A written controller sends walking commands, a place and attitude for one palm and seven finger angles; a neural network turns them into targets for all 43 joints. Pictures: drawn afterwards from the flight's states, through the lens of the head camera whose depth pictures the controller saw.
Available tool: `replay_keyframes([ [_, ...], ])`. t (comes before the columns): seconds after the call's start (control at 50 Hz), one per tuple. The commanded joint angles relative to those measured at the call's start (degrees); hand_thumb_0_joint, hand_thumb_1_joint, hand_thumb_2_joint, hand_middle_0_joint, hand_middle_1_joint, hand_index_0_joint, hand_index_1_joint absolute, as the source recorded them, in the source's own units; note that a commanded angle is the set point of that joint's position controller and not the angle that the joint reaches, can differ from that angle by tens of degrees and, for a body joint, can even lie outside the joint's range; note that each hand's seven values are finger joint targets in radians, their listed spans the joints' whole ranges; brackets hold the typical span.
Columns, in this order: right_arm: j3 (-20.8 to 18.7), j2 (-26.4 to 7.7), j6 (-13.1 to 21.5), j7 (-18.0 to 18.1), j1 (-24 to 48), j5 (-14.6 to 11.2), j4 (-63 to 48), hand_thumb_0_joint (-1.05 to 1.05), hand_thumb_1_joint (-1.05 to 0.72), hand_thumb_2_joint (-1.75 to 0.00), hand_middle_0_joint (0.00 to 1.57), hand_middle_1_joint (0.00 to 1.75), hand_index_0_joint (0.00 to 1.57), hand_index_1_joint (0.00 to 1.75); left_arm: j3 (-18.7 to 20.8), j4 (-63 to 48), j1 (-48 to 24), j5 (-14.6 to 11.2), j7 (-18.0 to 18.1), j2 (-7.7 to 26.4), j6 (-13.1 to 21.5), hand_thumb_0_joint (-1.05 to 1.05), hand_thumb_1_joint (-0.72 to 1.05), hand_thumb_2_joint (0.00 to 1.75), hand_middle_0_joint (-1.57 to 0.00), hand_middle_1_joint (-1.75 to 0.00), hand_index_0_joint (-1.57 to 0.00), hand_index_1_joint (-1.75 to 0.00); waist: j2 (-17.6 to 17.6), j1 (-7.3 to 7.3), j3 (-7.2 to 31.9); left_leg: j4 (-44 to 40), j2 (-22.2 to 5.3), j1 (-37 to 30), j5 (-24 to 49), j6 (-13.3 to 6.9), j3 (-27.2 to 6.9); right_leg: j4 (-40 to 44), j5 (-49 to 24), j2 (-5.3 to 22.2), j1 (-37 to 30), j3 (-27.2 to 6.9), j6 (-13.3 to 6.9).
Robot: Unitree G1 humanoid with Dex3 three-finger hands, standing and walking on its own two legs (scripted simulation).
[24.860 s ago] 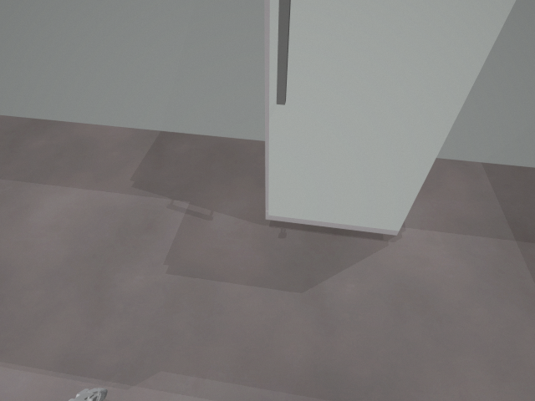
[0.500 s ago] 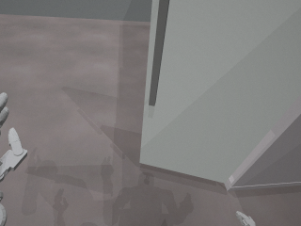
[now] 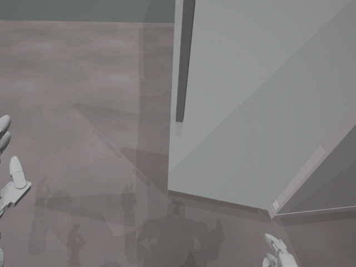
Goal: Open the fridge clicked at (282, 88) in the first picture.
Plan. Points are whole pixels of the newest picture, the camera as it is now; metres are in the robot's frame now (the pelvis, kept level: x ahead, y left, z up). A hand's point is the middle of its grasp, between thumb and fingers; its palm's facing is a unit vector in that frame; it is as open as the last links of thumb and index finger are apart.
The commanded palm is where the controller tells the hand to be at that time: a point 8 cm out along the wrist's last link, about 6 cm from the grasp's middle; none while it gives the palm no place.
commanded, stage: stop stepping back and stand still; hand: left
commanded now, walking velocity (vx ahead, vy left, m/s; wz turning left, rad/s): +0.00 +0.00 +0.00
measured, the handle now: (186, 53) +0.65 +0.03 +0.19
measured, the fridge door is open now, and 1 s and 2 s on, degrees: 72 72 72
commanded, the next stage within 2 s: let the arm hang, fingers relaxed in 0.06 s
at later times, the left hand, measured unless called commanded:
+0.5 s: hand out of the picture +0.00 +0.17 -0.18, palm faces -0.01 -0.99 -0.15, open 7.2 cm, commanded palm none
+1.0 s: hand out of the picture -0.03 +0.18 -0.17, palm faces +0.05 -0.98 -0.19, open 7.4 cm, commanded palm none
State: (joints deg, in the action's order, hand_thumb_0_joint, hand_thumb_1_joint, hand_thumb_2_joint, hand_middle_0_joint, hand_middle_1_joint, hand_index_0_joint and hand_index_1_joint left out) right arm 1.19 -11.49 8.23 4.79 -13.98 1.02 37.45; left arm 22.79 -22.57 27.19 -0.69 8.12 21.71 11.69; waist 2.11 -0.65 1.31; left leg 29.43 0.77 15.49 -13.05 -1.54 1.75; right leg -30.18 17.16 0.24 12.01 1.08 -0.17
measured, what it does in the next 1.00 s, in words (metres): stands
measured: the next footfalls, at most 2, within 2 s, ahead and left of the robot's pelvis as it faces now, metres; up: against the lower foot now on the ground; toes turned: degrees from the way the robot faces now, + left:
none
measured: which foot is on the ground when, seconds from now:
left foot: down 0.00-1.00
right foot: down 0.00-1.00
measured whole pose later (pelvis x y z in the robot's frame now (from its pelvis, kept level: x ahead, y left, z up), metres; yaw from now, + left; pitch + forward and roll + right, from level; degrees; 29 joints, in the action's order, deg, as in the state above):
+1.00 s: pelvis -0.02 +0.01 +0.01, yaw +2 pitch -1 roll +0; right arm -0.5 -6.2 -1.3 2.1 -16.9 1.6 64.7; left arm 0.7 64.9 16.4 1.3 1.7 8.7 -0.5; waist -0.5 0.5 -1.5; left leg 25.3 1.6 15.6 -9.0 -2.0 0.3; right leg -25.7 13.6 0.9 11.4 2.7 0.0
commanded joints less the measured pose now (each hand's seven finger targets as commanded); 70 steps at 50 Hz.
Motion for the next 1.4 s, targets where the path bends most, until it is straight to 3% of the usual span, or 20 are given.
replay_keyframes([
  [0.0,-2.9,-7.7,3.7,-0.2,6.0,-0.1,-10.0,0.0,-0.9,-0.9,0.2,0.3,0.2,0.3,6.2,-14.6,-2.5,-0.4,0.9,10.6,5.3,0.0,0.9,0.9,-0.2,-0.3,-0.2,-0.3,-7.2,-0.31,5.2,-7.3,-6.2,0.2,7.4,-0.7,-6.3,4.7,-12.2,2.0,-4.5,-3.5,-0.5],
  [0.06,-2.9,-7.5,3.2,-0.5,5.9,-0.2,-10.3,0.0,-0.9,-0.9,0.2,0.3,0.2,0.3,6.9,-13.7,0.5,-1.2,0.8,11.0,5.0,0.0,0.9,0.9,-0.2,-0.3,-0.2,-0.3,-5.1,-0.05,6.4,-4.8,-5.2,-1.3,11.6,0.4,-5.0,6.1,-15.3,3.1,-3.8,-4.7,-1.0],
  [0.12,-3.1,-7.5,2.6,-0.2,6.5,-0.3,-10.5,0.0,-0.9,-0.9,0.2,0.3,0.2,0.3,7.9,-12.3,1.2,-1.6,0.9,11.8,4.5,0.0,0.9,0.9,-0.2,-0.3,-0.2,-0.3,-4.3,0.04,5.2,-4.4,-4.8,-1.6,9.5,0.6,-4.5,8.1,-13.7,3.7,-1.8,-5.4,-1.1],
  [0.14,-6.1,-17.8,3.4,-5.1,9.5,-1.2,3.6,0.0,-0.9,-0.9,0.2,0.3,0.2,0.3,-16.4,30.7,-1.7,3.2,-7.2,3.1,-5.4,0.0,0.9,0.9,-0.2,-0.3,-0.2,-0.3,-4.2,2.64,2.8,5.8,-6.5,0.9,22.5,0.1,-5.3,-0.9,-28.1,8.7,3.2,-2.2,-2.3],
  [0.16,-6.4,-15.2,-0.6,-5.1,5.6,-1.7,2.3,0.0,-0.9,-0.9,0.2,0.3,0.2,0.3,-15.2,31.0,-3.3,2.2,-8.0,2.8,-10.0,0.0,0.9,0.9,-0.2,-0.3,-0.2,-0.3,-4.9,2.12,6.6,3.9,-7.1,-2.4,20.7,0.9,-5.0,0.0,-22.2,8.2,4.3,-4.2,-2.6],
  [0.2,-5.0,-14.5,-3.4,-4.8,5.9,-0.8,2.0,0.0,-0.9,-0.9,0.2,0.3,0.2,0.3,-16.6,35.4,-7.0,2.4,-8.2,1.8,-11.0,0.0,0.9,0.9,-0.2,-0.3,-0.2,-0.3,-1.6,1.09,4.3,0.7,-8.7,3.1,14.5,-1.7,-9.1,-2.3,-7.3,5.0,5.2,-1.3,-2.0],
  [0.24,-4.3,-15.1,-4.6,-4.7,6.8,0.0,2.5,0.0,-0.9,-0.9,0.2,0.3,0.2,0.3,-17.4,41.9,-9.7,2.6,-8.2,2.8,-11.4,0.0,0.9,0.9,-0.2,-0.3,-0.2,-0.3,4.0,0.39,2.1,-2.4,-9.1,7.3,13.0,-3.1,-12.3,-2.3,-3.7,3.7,1.9,-1.7,-2.1],
  [0.3,-3.7,-14.0,-6.2,-4.6,7.1,0.5,5.6,0.0,-0.9,-0.9,0.2,0.3,0.2,0.3,-18.5,53.4,-13.4,2.6,-7.9,3.4,-11.4,0.0,0.9,0.9,-0.2,-0.3,-0.2,-0.3,6.1,0.76,1.4,-1.5,-5.7,4.7,8.5,-1.5,-9.5,3.2,-4.7,6.4,2.3,-5.2,-3.2],
  [0.34,-2.8,-11.1,-7.5,-4.6,5.9,0.8,8.1,0.0,-0.9,-0.9,0.2,0.3,0.2,0.3,-19.8,60.3,-14.6,2.3,-7.6,2.2,-11.8,0.0,0.9,0.9,-0.2,-0.3,-0.2,-0.3,1.7,1.31,1.1,-1.6,-4.2,1.7,6.0,-0.7,-7.8,5.9,-2.7,7.5,3.8,-6.6,-3.9],
  [0.4,-2.2,-8.5,-8.5,-4.3,4.6,0.9,12.0,0.0,-0.9,-0.9,0.2,0.3,0.2,0.3,-20.8,68.7,-14.7,2.0,-7.4,0.5,-12.0,0.0,0.9,0.9,-0.2,-0.3,-0.2,-0.3,-5.8,1.56,-1.1,-4.5,-4.2,0.2,1.5,-0.4,-7.7,8.6,2.7,6.5,5.2,-6.7,-3.6],
  [0.5,-2.3,-6.6,-8.4,-3.2,1.1,0.5,17.8,0.0,-0.9,-0.9,0.2,0.3,0.2,0.3,-20.7,78.7,-10.8,1.6,-7.2,-2.0,-11.5,0.0,0.9,0.9,-0.2,-0.3,-0.2,-0.3,-10.8,0.92,0.2,-7.1,-5.1,0.5,-1.3,-0.5,-8.0,10.6,1.0,5.5,0.3,-5.8,-3.6],
  [0.54,-2.3,-5.8,-8.4,-2.8,-0.9,0.3,19.5,0.0,-0.9,-0.9,0.2,0.3,0.2,0.3,-20.9,81.4,-9.8,1.5,-7.1,-3.5,-11.5,0.0,0.9,0.9,-0.2,-0.3,-0.2,-0.3,-6.9,0.97,0.1,-7.2,-5.5,0.1,-0.7,-0.6,-8.0,11.4,0.4,5.5,-0.4,-5.0,-3.5],
  [0.62,-2.5,-4.6,-8.6,-2.5,-3.9,0.0,22.3,0.0,-0.9,-0.9,0.2,0.3,0.2,0.3,-21.3,85.3,-7.4,1.5,-6.8,-5.1,-11.5,0.0,0.9,0.9,-0.2,-0.3,-0.2,-0.3,-4.5,0.86,-2.7,-8.1,-5.7,-0.4,-0.2,-0.8,-8.0,12.2,0.1,5.2,0.8,-3.6,-3.3],
  [0.72,-2.7,-3.0,-8.8,-2.3,-6.2,0.1,24.2,0.0,-0.9,-0.9,0.2,0.3,0.2,0.3,-21.3,87.6,-5.4,1.5,-6.5,-6.7,-11.8,0.0,0.9,0.9,-0.2,-0.3,-0.2,-0.3,-4.5,0.62,-4.4,-10.5,-6.0,0.9,-3.5,-1.1,-8.8,11.3,1.3,4.5,1.0,-2.7,-3.1],
  [0.84,-2.8,-1.0,-8.8,-2.5,-6.9,0.2,25.1,0.0,-0.9,-0.9,0.2,0.3,0.2,0.3,-21.3,87.9,-5.0,1.7,-6.2,-7.7,-11.8,0.0,0.9,0.9,-0.2,-0.3,-0.2,-0.3,-1.3,0.62,-6.1,-11.3,-5.6,1.6,-4.4,-1.0,-8.3,10.8,2.5,4.6,2.2,-2.5,-2.7],
  [0.94,-2.7,-0.2,-8.8,-2.6,-6.7,0.4,25.5,0.0,-0.9,-0.9,0.2,0.3,0.2,0.3,-21.1,87.2,-6.0,1.7,-6.1,-7.9,-11.6,0.0,0.9,0.9,-0.2,-0.3,-0.2,-0.3,-1.1,0.8,-6.7,-10.5,-5.0,1.2,-2.2,-0.9,-7.6,11.1,2.4,5.1,3.0,-2.9,-2.8],
  [1.0,-2.7,-0.4,-8.6,-2.6,-6.4,0.5,25.6,0.0,-0.9,-0.9,0.2,0.3,0.2,0.3,-21.0,86.8,-7.0,1.7,-6.1,-8.0,-11.6,0.0,0.9,0.9,-0.2,-0.3,-0.2,-0.3,-3.4,0.88,-7.3,-11.5,-5.3,1.4,-2.7,-0.8,-8.0,10.5,1.7,4.7,3.2,-2.9,-2.6],
  [1.2,-2.6,-1.4,-8.2,-2.6,-4.5,0.3,25.2,0.0,-0.9,-0.9,0.2,0.3,0.2,0.3,-20.8,86.5,-8.5,1.6,-6.2,-7.3,-11.3,0.0,0.9,0.9,-0.2,-0.3,-0.2,-0.3,-4.8,0.67,-5.1,-11.4,-5.6,-0.7,1.5,-0.7,-7.9,10.9,-2.4,5.1,0.4,-2.9,-2.4],
  [1.26,-2.6,-1.4,-8.1,-2.6,-4.5,0.2,25.2,0.0,-0.9,-0.9,0.2,0.3,0.2,0.3,-20.9,86.7,-8.8,1.5,-6.2,-7.3,-11.1,0.0,0.9,0.9,-0.2,-0.3,-0.2,-0.3,-2.5,0.81,-4.8,-10.6,-5.6,-1.7,3.8,-0.5,-7.2,11.5,-3.5,5.4,0.0,-2.9,-2.4],
  [1.38,-2.5,-2.0,-8.3,-2.5,-3.6,0.2,25.6,0.0,-0.9,-0.9,0.2,0.3,0.2,0.3,-21.1,87.2,-9.0,1.5,-6.2,-7.4,-11.1,0.0,0.9,0.9,-0.2,-0.3,-0.2,-0.3,-2.6,1.02,-4.7,-10.7,-5.8,-3.4,3.9,-0.4,-7.1,12.1,-3.1,5.3,0.6,-3.2,-2.4],
])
